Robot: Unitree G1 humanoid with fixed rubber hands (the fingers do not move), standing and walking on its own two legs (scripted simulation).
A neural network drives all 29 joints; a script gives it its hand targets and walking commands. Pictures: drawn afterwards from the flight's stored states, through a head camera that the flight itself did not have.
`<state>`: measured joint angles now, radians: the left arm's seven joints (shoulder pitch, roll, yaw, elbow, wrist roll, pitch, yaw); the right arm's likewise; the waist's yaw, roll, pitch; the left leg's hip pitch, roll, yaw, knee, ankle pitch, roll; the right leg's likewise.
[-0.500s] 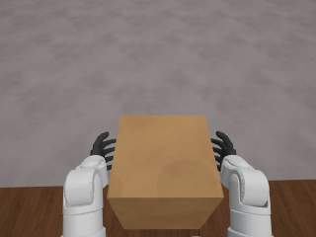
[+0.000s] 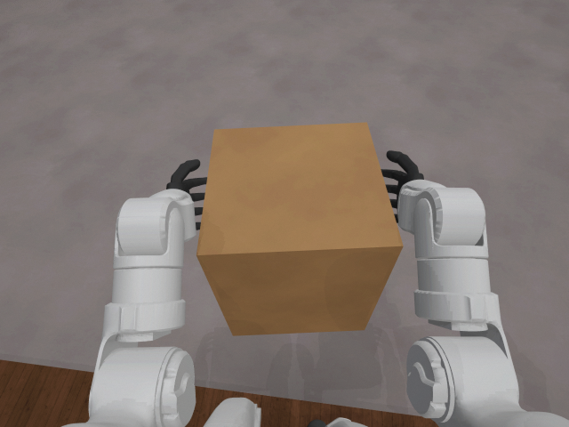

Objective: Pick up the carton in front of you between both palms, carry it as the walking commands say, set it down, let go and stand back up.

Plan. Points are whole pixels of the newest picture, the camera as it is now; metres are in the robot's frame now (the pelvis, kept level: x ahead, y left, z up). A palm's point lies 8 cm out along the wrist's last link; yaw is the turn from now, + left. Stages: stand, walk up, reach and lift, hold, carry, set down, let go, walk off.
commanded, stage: carry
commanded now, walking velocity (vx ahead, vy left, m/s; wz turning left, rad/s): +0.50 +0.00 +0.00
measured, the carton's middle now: (294, 237) +0.37 +0.02 +0.02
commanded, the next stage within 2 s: none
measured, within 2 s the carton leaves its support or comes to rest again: neither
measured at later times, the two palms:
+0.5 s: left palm (225, 79) +0.74 +0.17 +0.03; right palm (373, 83) +0.72 -0.13 +0.04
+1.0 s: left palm (182, 17) +0.95 +0.30 +0.05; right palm out of the picture +1.08 +0.03 +0.05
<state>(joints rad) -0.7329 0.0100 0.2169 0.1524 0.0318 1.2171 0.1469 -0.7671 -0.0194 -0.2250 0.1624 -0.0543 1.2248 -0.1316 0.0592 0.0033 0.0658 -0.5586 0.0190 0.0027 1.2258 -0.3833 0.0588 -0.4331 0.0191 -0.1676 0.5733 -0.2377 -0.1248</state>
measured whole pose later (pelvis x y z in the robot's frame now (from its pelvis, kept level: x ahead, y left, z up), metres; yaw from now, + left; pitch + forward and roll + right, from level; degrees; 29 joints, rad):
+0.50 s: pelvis +0.36 +0.04 -0.06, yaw +0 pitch +5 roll -2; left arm -0.69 -0.01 0.21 0.14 0.06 1.22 0.14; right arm -0.68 0.01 -0.24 0.12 -0.06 1.20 -0.12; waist -0.07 0.01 0.02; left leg -0.43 -0.08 0.09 0.59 -0.26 0.14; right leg -0.50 0.01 -0.01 1.33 -0.49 -0.01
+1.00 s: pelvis +0.68 +0.03 -0.04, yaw +20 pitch +6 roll +2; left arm -0.58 -0.05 0.21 -0.02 0.05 1.17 0.15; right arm -0.65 0.02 -0.21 0.05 -0.05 1.16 -0.12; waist 0.05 -0.01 0.03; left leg -0.53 -0.01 0.03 0.95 -0.42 0.01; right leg -0.32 -0.06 -0.17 0.41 -0.19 -0.05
